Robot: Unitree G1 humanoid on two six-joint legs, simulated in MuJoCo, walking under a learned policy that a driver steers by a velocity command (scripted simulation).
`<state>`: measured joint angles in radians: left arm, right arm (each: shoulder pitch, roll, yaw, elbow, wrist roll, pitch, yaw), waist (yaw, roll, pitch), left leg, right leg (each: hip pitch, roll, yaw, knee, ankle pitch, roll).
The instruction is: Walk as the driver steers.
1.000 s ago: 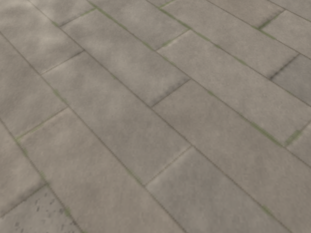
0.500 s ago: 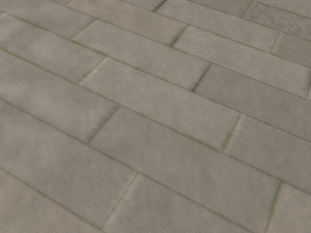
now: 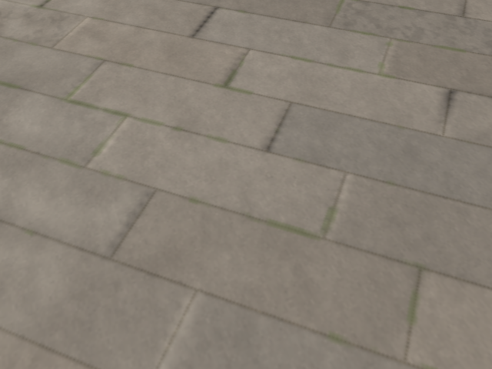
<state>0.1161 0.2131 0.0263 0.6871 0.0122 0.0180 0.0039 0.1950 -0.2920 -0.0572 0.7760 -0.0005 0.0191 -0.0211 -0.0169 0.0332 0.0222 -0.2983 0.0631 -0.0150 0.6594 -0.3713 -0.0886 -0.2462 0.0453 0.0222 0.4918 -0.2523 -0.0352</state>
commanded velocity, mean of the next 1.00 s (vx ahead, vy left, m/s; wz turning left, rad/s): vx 0.00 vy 0.00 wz -0.02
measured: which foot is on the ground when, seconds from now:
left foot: up 0.00-0.02, down 0.04-1.00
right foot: down 0.00-1.00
